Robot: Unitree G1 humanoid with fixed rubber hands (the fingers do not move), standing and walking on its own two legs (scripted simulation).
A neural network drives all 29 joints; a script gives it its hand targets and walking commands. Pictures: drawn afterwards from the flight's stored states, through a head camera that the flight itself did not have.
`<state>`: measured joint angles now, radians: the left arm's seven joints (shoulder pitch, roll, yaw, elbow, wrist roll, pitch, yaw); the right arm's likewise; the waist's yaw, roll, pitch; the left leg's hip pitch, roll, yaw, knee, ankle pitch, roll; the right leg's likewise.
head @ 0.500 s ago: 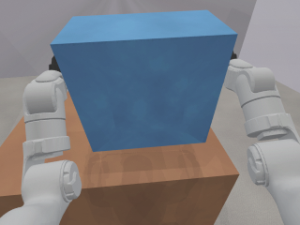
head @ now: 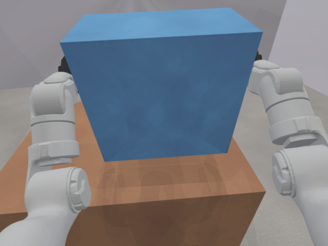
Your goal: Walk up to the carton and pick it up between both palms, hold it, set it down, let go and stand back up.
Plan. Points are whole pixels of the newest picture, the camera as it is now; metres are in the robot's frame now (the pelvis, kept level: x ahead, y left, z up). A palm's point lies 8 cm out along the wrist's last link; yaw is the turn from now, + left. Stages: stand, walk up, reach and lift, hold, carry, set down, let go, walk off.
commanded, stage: hold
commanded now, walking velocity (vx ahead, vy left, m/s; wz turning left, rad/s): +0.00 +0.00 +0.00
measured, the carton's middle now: (162, 90) +0.37 +0.01 +0.28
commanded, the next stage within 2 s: none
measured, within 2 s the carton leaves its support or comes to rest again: neither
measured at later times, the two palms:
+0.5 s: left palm (72, 87) +0.36 +0.20 +0.30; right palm (253, 77) +0.36 -0.19 +0.31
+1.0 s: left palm (67, 84) +0.36 +0.22 +0.30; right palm (248, 69) +0.37 -0.18 +0.33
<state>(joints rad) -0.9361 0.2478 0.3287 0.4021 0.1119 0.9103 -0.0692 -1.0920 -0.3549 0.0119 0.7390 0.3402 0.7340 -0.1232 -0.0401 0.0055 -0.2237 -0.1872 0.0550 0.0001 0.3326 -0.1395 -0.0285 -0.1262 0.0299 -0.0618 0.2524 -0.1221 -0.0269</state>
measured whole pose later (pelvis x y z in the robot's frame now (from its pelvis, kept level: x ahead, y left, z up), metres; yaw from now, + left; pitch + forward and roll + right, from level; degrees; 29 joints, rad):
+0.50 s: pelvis +0.00 +0.01 +0.00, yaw +0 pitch -1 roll -1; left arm -0.86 0.22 0.32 0.28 0.12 0.95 -0.06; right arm -1.03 -0.36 0.01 0.66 0.36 0.75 -0.12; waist -0.06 0.01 -0.20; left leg -0.17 0.05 0.01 0.34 -0.15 -0.02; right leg -0.11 0.03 -0.06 0.24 -0.12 -0.02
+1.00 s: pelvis +0.00 +0.00 +0.00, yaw +1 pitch -1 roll -1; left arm -0.91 0.27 0.31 0.37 0.10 0.92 -0.08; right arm -1.08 -0.35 0.03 0.70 0.37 0.75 -0.15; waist -0.06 -0.01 -0.22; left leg -0.18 0.06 -0.01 0.34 -0.15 -0.03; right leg -0.11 0.03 -0.07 0.24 -0.13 -0.03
